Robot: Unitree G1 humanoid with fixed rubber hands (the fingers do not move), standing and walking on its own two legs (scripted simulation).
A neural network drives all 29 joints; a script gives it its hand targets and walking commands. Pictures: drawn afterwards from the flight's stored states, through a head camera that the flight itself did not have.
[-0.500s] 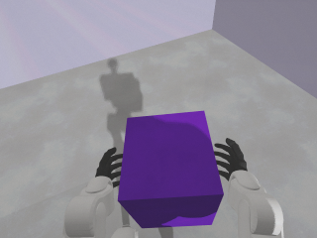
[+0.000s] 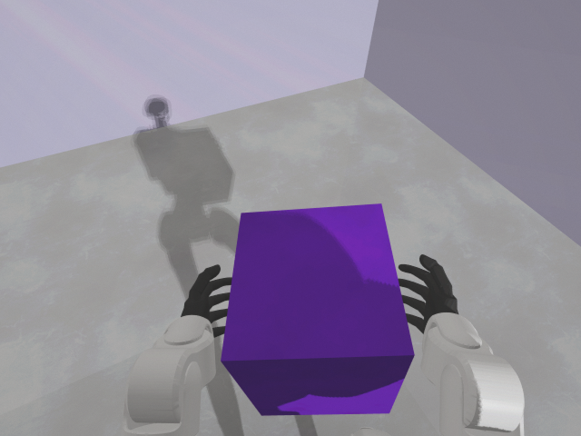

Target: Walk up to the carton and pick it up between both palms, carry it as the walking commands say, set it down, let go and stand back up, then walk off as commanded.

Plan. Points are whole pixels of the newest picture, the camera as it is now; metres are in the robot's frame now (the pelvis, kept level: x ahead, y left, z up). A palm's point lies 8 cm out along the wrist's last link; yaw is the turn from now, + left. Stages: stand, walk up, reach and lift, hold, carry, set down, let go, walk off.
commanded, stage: carry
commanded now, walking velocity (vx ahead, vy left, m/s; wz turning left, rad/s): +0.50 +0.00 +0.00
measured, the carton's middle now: (317, 316) +0.30 -0.02 -0.02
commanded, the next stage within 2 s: none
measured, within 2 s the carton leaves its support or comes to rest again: neither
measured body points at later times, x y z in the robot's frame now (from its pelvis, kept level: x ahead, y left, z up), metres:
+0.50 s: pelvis +0.32 -0.04 +0.00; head +0.34 -0.07 +0.45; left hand +0.57 +0.11 +0.07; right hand +0.60 -0.18 +0.07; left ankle +0.31 +0.13 -0.68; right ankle +0.37 -0.08 -0.75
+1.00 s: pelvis +0.46 +0.03 -0.02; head +0.44 +0.03 +0.43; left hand +0.72 +0.17 +0.06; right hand +0.73 -0.12 +0.08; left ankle +0.47 +0.10 -0.75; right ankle +0.37 -0.08 -0.75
